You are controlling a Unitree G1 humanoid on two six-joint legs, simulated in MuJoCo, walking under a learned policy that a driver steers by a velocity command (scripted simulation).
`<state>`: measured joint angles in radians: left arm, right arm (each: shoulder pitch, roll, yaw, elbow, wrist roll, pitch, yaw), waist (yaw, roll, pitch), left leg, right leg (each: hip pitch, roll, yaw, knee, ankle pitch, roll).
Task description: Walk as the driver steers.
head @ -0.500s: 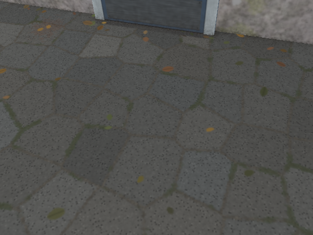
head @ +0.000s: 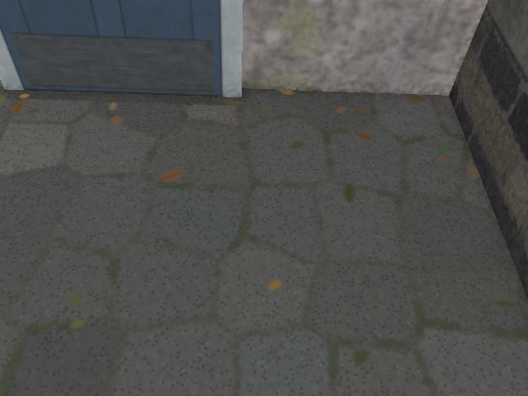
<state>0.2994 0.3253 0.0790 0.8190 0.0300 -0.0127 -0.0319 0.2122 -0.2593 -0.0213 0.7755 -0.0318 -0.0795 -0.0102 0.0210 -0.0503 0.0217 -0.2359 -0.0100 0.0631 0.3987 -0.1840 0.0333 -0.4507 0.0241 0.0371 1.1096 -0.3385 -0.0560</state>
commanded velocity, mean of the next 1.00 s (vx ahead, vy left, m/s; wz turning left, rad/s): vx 0.21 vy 0.00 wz -0.24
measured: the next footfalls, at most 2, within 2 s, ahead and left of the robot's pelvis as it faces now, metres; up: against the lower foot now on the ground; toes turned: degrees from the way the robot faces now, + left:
right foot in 0.34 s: +0.31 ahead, -0.13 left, +0.00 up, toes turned -13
left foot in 0.76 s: +0.32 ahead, +0.07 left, +0.00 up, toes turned -12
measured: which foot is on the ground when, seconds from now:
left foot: down 0.00-0.34, up 0.36-0.74, down 0.76-1.00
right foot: up 0.00-0.32, down 0.34-1.00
